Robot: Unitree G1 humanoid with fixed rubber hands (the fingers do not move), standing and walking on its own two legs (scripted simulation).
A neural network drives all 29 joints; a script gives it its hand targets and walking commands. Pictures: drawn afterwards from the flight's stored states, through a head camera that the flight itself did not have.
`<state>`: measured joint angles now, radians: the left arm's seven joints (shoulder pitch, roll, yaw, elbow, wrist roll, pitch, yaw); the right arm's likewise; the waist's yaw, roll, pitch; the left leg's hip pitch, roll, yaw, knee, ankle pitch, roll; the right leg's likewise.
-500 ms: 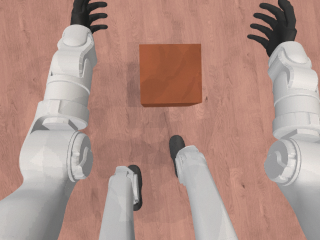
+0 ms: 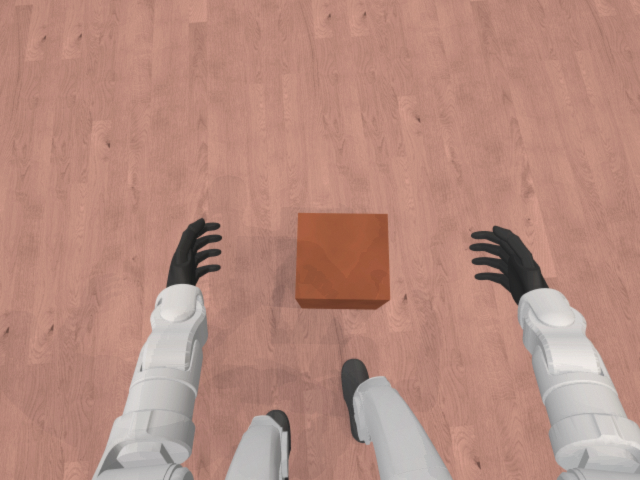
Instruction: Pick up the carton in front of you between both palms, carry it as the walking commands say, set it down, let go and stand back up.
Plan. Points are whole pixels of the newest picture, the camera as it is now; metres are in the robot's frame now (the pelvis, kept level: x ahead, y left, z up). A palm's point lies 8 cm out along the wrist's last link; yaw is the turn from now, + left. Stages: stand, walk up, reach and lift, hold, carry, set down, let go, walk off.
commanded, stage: let go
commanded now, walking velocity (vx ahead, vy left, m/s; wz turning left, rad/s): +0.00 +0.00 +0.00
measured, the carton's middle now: (340, 265) +0.46 -0.09 -0.59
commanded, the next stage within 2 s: stand in 0.96 s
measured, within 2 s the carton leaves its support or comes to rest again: neither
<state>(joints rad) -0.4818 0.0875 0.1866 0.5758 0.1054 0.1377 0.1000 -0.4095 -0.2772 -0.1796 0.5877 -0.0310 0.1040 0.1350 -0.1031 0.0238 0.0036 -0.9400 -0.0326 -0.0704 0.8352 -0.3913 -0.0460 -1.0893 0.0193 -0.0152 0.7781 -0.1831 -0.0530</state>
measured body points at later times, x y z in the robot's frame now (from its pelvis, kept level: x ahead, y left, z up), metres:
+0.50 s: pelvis +0.05 +0.04 +0.05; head +0.10 +0.04 +0.50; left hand +0.25 +0.26 -0.03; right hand +0.21 -0.20 -0.03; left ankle -0.01 +0.15 -0.68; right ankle +0.08 -0.08 -0.68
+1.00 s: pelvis +0.06 +0.05 +0.05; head +0.07 +0.04 +0.50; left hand +0.24 +0.28 -0.03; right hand +0.21 -0.21 -0.02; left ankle -0.01 +0.15 -0.68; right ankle +0.08 -0.08 -0.68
